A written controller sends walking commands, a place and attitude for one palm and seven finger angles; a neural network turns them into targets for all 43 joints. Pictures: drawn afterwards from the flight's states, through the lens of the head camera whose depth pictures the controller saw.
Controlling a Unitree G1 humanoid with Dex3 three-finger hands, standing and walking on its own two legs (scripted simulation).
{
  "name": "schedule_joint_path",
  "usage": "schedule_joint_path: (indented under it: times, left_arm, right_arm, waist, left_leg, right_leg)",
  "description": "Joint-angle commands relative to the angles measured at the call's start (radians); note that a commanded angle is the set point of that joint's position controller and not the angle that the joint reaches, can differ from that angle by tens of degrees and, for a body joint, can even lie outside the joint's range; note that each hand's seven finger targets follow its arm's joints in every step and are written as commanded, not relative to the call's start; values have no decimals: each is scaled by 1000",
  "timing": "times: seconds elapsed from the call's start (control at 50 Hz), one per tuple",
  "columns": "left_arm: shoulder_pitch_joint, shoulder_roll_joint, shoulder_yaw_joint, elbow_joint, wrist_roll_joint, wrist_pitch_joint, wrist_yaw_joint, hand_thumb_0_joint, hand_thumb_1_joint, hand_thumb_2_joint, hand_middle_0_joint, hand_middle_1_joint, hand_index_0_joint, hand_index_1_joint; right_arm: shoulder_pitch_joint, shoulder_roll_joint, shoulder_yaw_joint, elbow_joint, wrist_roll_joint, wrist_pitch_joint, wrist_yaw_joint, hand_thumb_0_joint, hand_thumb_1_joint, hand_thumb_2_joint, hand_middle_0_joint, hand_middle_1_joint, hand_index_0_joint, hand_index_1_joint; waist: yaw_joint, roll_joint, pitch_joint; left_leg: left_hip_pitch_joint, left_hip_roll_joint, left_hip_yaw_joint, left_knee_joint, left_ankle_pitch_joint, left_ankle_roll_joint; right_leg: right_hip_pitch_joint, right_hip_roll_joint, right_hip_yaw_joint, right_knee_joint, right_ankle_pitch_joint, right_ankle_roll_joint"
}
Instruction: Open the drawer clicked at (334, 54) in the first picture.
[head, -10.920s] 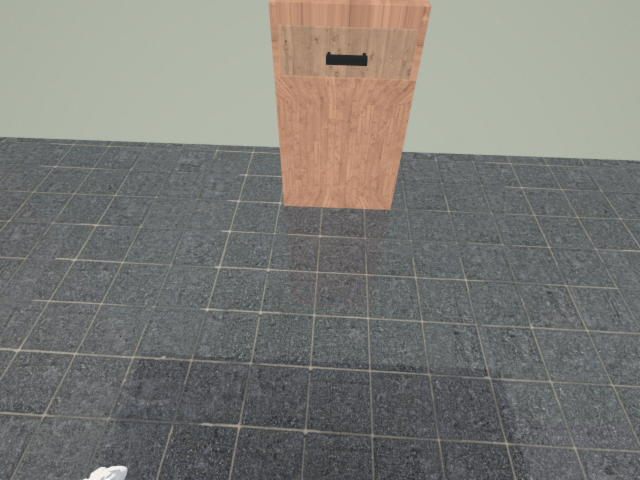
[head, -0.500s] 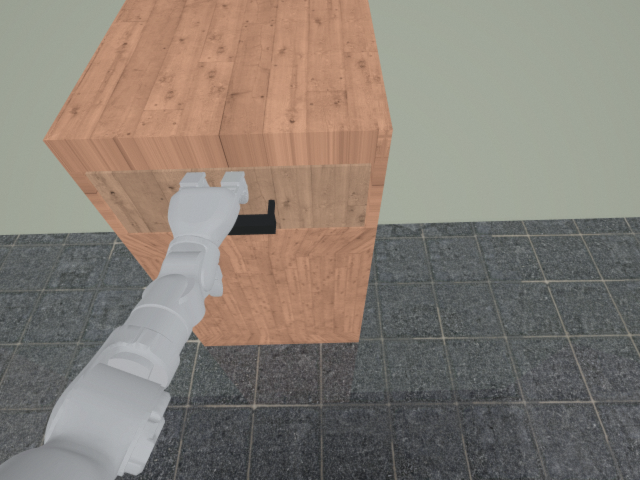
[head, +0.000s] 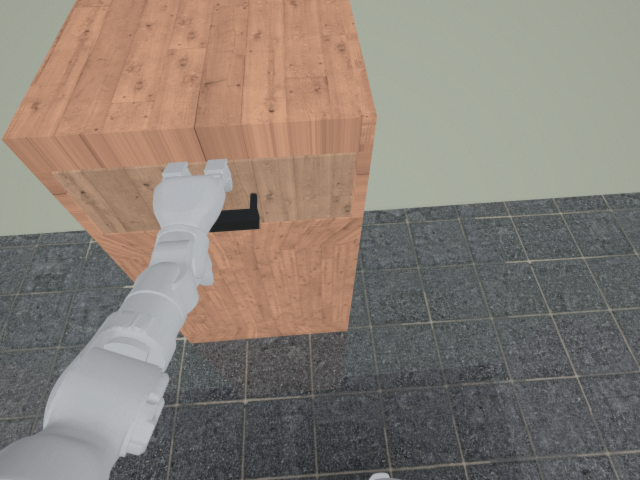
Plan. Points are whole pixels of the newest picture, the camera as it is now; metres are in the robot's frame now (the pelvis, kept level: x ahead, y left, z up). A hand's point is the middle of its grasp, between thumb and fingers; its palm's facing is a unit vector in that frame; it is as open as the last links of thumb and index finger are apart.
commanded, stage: move the hooked fingers above the handle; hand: left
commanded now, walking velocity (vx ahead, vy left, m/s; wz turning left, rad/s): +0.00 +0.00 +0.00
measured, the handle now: (217, 211) +0.52 +0.15 -0.04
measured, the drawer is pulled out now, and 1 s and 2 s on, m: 0.00 0.00 0.00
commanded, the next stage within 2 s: lower the fingers behind the handle in 0.36 s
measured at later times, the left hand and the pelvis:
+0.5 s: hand (202, 222) +0.47 +0.15 +0.01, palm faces -0.05 -0.03 -1.00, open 13.9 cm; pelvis +0.01 +0.00 +0.00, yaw +1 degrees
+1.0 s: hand (206, 236) +0.46 +0.16 -0.02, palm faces -0.05 -0.02 -1.00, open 13.9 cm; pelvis +0.00 +0.00 -0.01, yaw +0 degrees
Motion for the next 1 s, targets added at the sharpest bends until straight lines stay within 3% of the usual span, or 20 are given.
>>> schedule_joint_path:
  times: [0.0,0.06,0.1,0.14,0.18,0.2,0.24,0.3,0.32,0.38,0.44,0.52,0.58,0.66,0.74,0.82,0.9,0.92,0.94,0.98]
  left_arm:
    - [-452,120,17,-221,6,-24,54,0,-500,300,-300,-1200,-300,-1200]
    - [-510,94,-8,-211,9,-3,71,0,-500,300,-300,-1200,-300,-1200]
    - [-504,141,22,-167,16,24,79,0,-500,300,-300,-1200,-300,-1200]
    - [-518,112,-4,-147,12,48,77,0,-500,300,-300,-1200,-300,-1200]
    - [-548,139,13,-145,3,58,67,0,-500,300,-300,-1200,-300,-1200]
    - [-511,170,43,-135,2,60,59,0,-500,300,-300,-1200,-300,-1200]
    - [-462,159,34,-129,1,59,36,0,-500,300,-300,-1200,-300,-1200]
    - [-444,117,-3,-108,1,50,9,0,-500,300,-300,-1200,-300,-1200]
    - [-442,147,20,-114,1,40,6,0,-500,300,-300,-1200,-300,-1200]
    - [-477,152,21,-185,4,-4,1,0,-500,300,-300,-1200,-300,-1200]
    - [-478,124,11,-227,14,-32,20,0,-500,300,-300,-1200,-300,-1200]
    - [-435,115,21,-177,17,-19,54,0,-500,300,-300,-1200,-300,-1200]
    - [-465,140,38,-199,22,-6,72,0,-500,300,-300,-1200,-300,-1200]
    - [-469,87,9,-190,16,5,75,0,-500,300,-300,-1200,-300,-1200]
    - [-443,107,24,-165,24,3,84,0,-500,300,-300,-1200,-300,-1200]
    - [-414,162,69,-131,32,14,102,0,-500,300,-300,-1200,-300,-1200]
    - [-415,179,73,-102,30,25,105,0,-500,300,-300,-1200,-300,-1200]
    - [-420,156,47,-85,27,30,100,0,-500,300,-300,-1200,-300,-1200]
    - [-451,161,47,-104,27,23,98,0,-500,300,-300,-1200,-300,-1200]
    - [-444,181,68,-125,23,0,89,0,-500,300,-300,-1200,-300,-1200]
  right_arm:
    - [61,-137,-45,-69,1,-15,-5,0,-900,-900,200,300,200,300]
    - [41,-136,-40,-63,2,-11,-2,0,-900,-900,200,300,200,300]
    - [38,-140,-31,-64,4,-5,-5,0,-900,-900,200,300,200,300]
    - [25,-138,-27,-69,6,-5,-8,0,-900,-900,200,300,200,300]
    - [27,-142,-24,-73,7,-5,-13,0,-900,-900,200,300,200,300]
    - [28,-141,-23,-79,6,-4,-17,0,-900,-900,200,300,200,300]
    - [23,-136,-20,-94,8,0,-22,0,-900,-900,200,300,200,300]
    - [27,-139,-19,-99,9,-2,-26,0,-900,-900,200,300,200,300]
    - [32,-141,-20,-101,11,-5,-28,0,-900,-900,200,300,200,300]
    - [46,-137,-25,-107,6,-11,-30,0,-900,-900,200,300,200,300]
    - [54,-129,-34,-99,0,-13,-21,0,-900,-900,200,300,200,300]
    - [64,-132,-36,-80,-5,-11,-7,0,-900,-900,200,300,200,300]
    - [62,-137,-40,-76,-8,-6,-2,0,-900,-900,200,300,200,300]
    - [63,-133,-44,-69,-9,-3,3,0,-900,-900,200,300,200,300]
    - [63,-132,-41,-66,-11,0,-1,0,-900,-900,200,300,200,300]
    - [58,-134,-34,-72,-11,-2,-7,0,-900,-900,200,300,200,300]
    - [57,-135,-30,-72,-9,-9,-14,0,-900,-900,200,300,200,300]
    - [55,-134,-28,-73,-7,-12,-15,0,-900,-900,200,300,200,300]
    - [61,-136,-29,-70,-6,-17,-17,0,-900,-900,200,300,200,300]
    - [73,-135,-34,-75,-9,-23,-19,0,-900,-900,200,300,200,300]
  waist:
    - [-12,-29,-416]
    - [-29,-34,-376]
    - [-19,-38,-372]
    - [-27,-47,-355]
    - [-32,-64,-385]
    - [-14,-75,-414]
    - [-1,-68,-427]
    - [-21,-92,-365]
    - [-15,-96,-367]
    - [-17,-62,-418]
    - [-16,-21,-441]
    - [-18,-43,-413]
    - [-19,-27,-451]
    - [-27,-38,-451]
    - [-23,-27,-444]
    - [-15,-66,-439]
    - [-24,-71,-425]
    - [-34,-63,-398]
    - [-43,-67,-402]
    - [-30,-41,-472]
  left_leg:
    - [254,-19,-64,-25,438,5]
    - [246,-20,-66,-32,394,5]
    - [224,-24,-69,-41,367,2]
    - [210,-27,-61,-43,340,5]
    - [208,-29,-58,-42,342,10]
    - [205,-32,-54,-41,357,11]
    - [198,-34,-48,-38,387,9]
    - [181,-30,-46,-34,375,10]
    - [173,-31,-46,-32,364,11]
    - [206,-29,-51,-16,410,12]
    - [243,-22,-60,4,461,7]
    - [210,-21,-65,19,473,3]
    - [204,-23,-64,28,476,4]
    - [213,-19,-71,38,482,4]
    - [186,-19,-68,44,453,3]
    - [113,-28,-56,47,390,8]
    - [72,-31,-48,56,340,10]
    - [59,-33,-46,53,305,10]
    - [63,-30,-49,59,305,13]
    - [83,-32,-53,72,329,12]
  right_leg:
    - [210,27,16,-43,371,-9]
    - [179,27,13,-53,329,-11]
    - [186,28,12,-46,309,-12]
    - [188,26,14,-54,300,-10]
    - [217,24,23,-53,323,-7]
    - [253,23,26,-49,350,-6]
    - [279,19,27,-42,393,-5]
    - [245,20,24,-48,390,-1]
    - [248,19,27,-47,380,-2]
    - [251,18,29,-34,410,-3]
    - [213,22,23,-19,413,-7]
    - [185,27,13,-4,414,-9]
    - [197,25,20,5,429,-9]
    - [171,29,12,10,411,-10]
    - [160,29,14,21,399,-10]
    - [191,25,24,25,397,-8]
    - [185,22,30,27,375,-4]
    - [166,22,31,21,346,-2]
    - [156,21,32,23,344,-2]
    - [171,20,34,40,360,-3]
